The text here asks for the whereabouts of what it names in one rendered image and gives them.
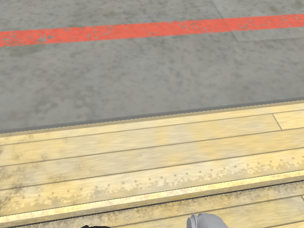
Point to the robot right thigh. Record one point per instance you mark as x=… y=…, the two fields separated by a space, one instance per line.
x=204 y=220

